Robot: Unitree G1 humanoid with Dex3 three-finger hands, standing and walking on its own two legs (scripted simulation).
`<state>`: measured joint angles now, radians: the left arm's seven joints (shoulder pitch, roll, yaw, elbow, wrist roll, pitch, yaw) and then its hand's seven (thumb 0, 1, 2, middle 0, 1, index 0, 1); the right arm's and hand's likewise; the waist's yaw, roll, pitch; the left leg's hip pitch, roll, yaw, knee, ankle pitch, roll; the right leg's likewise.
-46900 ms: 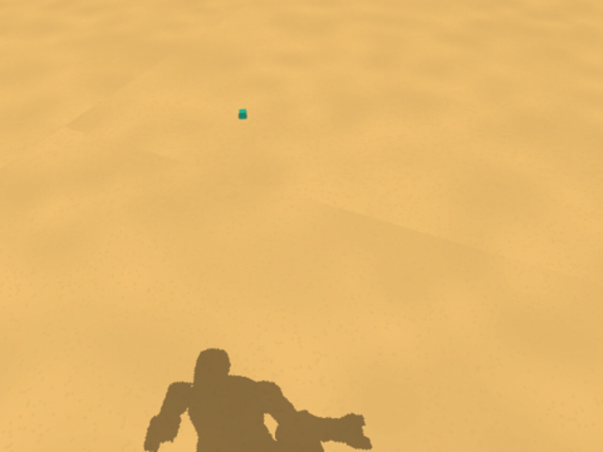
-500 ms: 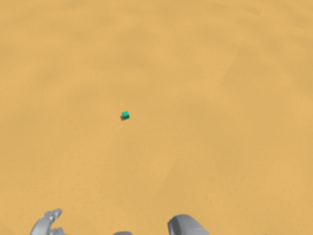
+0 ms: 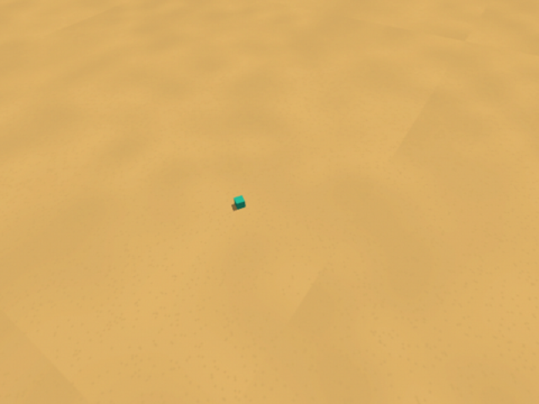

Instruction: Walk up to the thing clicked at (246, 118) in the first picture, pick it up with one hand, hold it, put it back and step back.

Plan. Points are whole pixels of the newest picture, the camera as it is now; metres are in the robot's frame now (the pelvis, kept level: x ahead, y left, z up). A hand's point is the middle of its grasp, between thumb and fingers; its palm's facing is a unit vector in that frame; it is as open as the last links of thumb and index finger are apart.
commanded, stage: step back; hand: left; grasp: from above
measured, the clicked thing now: (239, 202) +1.09 +0.21 -0.73
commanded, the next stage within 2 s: stand in 0.86 s
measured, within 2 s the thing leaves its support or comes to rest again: neither
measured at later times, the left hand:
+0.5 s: hand out of the picture +0.11 +0.24 -0.13, palm faces +0.04 -0.92 -0.38, open 7.4 cm
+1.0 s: hand out of the picture +0.14 +0.27 -0.13, palm faces +0.02 -0.94 -0.35, open 7.4 cm
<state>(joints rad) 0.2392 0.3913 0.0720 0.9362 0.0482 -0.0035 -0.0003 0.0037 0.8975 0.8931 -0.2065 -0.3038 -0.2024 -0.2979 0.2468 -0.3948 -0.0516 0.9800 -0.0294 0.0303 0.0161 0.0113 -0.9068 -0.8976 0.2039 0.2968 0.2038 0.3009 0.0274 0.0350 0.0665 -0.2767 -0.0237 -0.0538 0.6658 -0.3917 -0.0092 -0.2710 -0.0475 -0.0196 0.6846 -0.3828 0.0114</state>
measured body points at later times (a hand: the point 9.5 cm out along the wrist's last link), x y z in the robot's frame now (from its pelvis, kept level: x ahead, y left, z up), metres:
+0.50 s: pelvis +0.04 -0.01 +0.01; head +0.05 -0.03 +0.46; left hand +0.11 +0.29 -0.10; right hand +0.11 -0.33 -0.12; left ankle +0.04 +0.12 -0.70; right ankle +0.04 -0.13 -0.72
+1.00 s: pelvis +0.06 +0.01 +0.02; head +0.07 +0.01 +0.47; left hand +0.14 +0.32 -0.11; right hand +0.19 -0.27 -0.10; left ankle +0.06 +0.13 -0.72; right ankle +0.04 -0.13 -0.72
